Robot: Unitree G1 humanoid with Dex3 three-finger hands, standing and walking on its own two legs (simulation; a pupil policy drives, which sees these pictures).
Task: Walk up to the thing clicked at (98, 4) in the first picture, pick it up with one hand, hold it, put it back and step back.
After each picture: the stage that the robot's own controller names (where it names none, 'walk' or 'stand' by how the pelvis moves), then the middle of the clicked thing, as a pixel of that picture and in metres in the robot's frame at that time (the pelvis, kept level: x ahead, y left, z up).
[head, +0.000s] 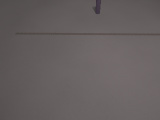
stand; (98, 5) +2.15 -0.17 -0.65
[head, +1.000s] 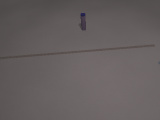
walk; (83, 22) +2.00 +0.20 -0.63
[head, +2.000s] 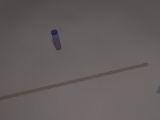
walk; (56, 40) +1.35 +0.44 -0.65
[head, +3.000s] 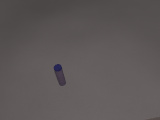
walk; (60, 75) +0.88 +0.32 -0.65
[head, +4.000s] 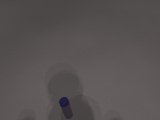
walk; (66, 108) +0.56 +0.23 -0.65
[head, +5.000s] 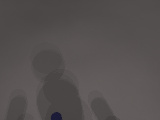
stand; out of the picture +0.42 +0.21 -0.64
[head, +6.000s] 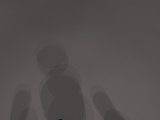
stand; out of the picture +0.40 +0.18 -0.66
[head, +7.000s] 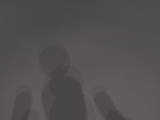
stand; out of the picture +0.40 +0.18 -0.66
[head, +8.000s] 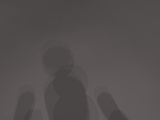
stand; out of the picture +0.39 +0.21 -0.66
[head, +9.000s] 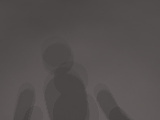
stand; out of the picture +0.38 +0.22 -0.66
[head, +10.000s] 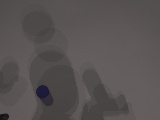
go down; (45, 96) +0.42 +0.22 -0.52
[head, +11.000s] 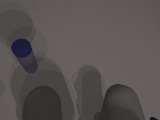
go down; (26, 58) +0.47 +0.25 -0.27
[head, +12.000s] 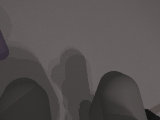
close in; out of the picture +0.45 +0.27 -0.20
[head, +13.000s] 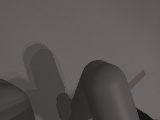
close; out of the picture +0.44 +0.30 -0.16
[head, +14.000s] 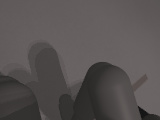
lift; out of the picture +0.42 +0.30 -0.16
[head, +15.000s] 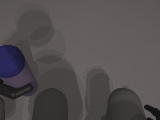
lift; (19, 76) +0.33 +0.22 -0.03
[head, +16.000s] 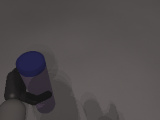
hold; (39, 87) +0.32 +0.16 +0.06
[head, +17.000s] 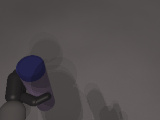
hold; (39, 87) +0.32 +0.16 +0.03
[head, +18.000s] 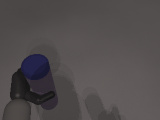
crouch; (43, 86) +0.33 +0.15 +0.04
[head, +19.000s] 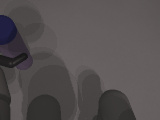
crouch; (14, 48) +0.45 +0.21 -0.05
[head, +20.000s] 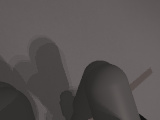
lower; out of the picture +0.44 +0.29 -0.17
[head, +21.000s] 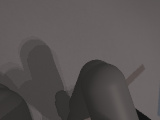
lower; out of the picture +0.45 +0.31 -0.17
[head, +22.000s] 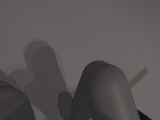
lower; out of the picture +0.44 +0.30 -0.17
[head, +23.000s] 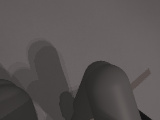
lower; out of the picture +0.43 +0.29 -0.17
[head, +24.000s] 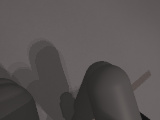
loosen; out of the picture +0.43 +0.29 -0.17
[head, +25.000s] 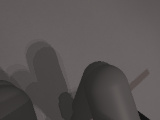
withdraw; out of the picture +0.43 +0.28 -0.17
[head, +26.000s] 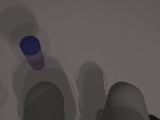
walk; (34, 56) +0.46 +0.23 -0.25
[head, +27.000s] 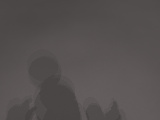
stand; out of the picture +0.38 +0.18 -0.59
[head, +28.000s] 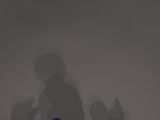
stand; out of the picture +0.39 +0.19 -0.60
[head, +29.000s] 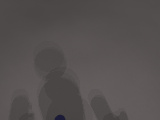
stand; out of the picture +0.40 +0.18 -0.62
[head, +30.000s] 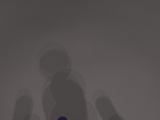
walk; out of the picture +0.41 +0.18 -0.65
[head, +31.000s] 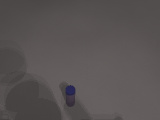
walk; (70, 96) +0.54 +0.08 -0.63
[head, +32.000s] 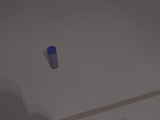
walk; (53, 58) +0.81 +0.25 -0.63
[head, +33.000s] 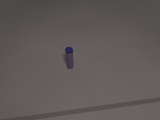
stand; (69, 58) +1.05 +0.20 -0.64
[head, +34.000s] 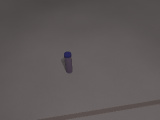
stand; (68, 62) +1.04 +0.19 -0.66
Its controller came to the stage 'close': yes
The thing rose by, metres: 0.68
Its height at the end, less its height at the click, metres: +0.00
